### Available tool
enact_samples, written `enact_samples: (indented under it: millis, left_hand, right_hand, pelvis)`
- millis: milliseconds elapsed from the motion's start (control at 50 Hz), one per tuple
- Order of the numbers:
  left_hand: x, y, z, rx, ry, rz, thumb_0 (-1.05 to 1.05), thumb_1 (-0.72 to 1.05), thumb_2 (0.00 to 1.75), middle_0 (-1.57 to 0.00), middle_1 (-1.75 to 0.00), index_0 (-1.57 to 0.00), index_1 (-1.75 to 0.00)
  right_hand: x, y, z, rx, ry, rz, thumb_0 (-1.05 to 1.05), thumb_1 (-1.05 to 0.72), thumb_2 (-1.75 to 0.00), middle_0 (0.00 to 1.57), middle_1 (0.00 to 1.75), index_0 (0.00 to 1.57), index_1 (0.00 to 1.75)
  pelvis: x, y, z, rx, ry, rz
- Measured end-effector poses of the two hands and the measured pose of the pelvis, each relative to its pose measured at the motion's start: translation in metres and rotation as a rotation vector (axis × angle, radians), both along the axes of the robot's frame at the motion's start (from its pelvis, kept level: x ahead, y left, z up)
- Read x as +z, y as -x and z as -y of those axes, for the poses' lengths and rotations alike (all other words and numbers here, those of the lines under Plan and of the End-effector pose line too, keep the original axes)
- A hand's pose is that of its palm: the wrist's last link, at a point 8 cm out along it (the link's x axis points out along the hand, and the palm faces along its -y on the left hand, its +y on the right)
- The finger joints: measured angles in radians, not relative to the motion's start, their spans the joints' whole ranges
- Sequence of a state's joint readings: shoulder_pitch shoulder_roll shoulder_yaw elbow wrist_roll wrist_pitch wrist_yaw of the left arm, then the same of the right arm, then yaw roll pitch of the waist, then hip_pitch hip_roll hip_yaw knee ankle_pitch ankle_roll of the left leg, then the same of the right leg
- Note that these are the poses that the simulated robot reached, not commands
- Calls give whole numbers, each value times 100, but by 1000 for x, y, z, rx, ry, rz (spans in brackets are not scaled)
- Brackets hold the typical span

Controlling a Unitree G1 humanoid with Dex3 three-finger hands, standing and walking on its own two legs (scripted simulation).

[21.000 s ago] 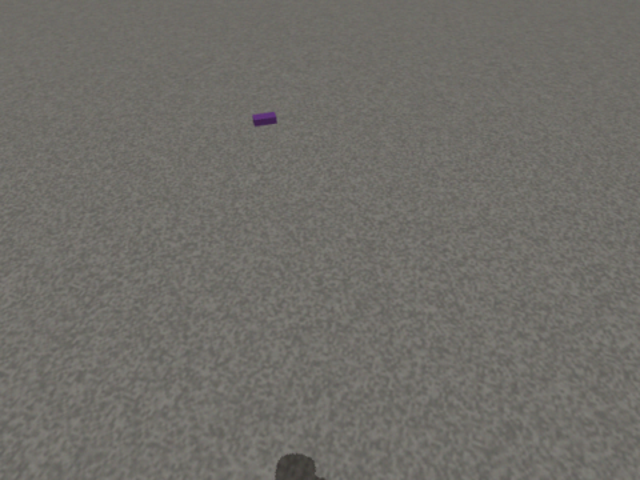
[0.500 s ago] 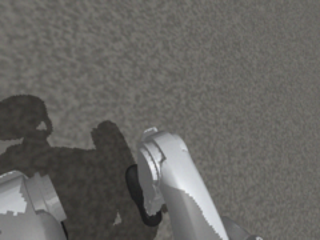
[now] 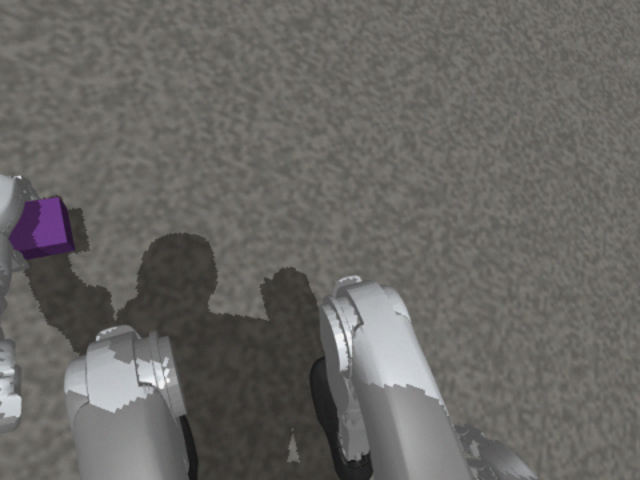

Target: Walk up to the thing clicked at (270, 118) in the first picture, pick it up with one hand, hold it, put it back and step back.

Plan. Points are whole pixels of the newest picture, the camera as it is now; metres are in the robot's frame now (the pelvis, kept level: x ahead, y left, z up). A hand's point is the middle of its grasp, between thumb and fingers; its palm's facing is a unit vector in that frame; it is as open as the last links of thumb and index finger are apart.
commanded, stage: settle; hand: left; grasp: from above
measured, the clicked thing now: (7, 234) +0.45 +0.32 -0.20
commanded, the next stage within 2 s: lift in 0.16 s
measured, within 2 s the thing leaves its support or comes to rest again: neither
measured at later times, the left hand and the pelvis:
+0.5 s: hand out of the picture +0.43 +0.32 -0.12, palm faces -0.44 -0.10 -0.89, open 8.8 cm; pelvis +0.00 +0.00 +0.03, yaw +3 degrees
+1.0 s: hand out of the picture +0.36 +0.32 +0.04, palm faces -0.42 -0.11 -0.90, open 8.9 cm; pelvis -0.01 +0.00 +0.13, yaw +6 degrees
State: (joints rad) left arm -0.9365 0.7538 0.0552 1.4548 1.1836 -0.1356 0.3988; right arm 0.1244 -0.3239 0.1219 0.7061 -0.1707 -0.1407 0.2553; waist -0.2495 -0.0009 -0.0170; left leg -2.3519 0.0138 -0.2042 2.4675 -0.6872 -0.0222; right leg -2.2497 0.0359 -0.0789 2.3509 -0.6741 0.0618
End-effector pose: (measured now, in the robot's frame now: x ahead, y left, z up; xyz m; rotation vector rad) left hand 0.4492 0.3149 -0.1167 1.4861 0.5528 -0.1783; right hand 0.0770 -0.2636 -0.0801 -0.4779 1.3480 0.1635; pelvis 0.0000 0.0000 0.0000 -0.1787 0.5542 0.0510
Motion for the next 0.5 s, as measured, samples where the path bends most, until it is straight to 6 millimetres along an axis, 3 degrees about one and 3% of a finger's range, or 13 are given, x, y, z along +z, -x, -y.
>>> enact_samples:
  millis: [320, 500]
  left_hand:
    - [28, 1, 0, -53, 9, 21, 1, 18, 29, -79, -36, -86, -30]
    - [57, 11, -8, -6, 7, 2, 1, 20, 28, -78, -38, -84, -32]
  right_hand:
    - [-1, 14, 8, -80, 59, -39, 0, -91, -90, 20, 30, 20, 30]
    - [11, 13, 4, -139, 55, -33, 0, -91, -90, 21, 30, 20, 30]
  pelvis:
    - [8, 5, 5, 19, -27, -2]
    - [27, 5, 3, 34, -32, -33]
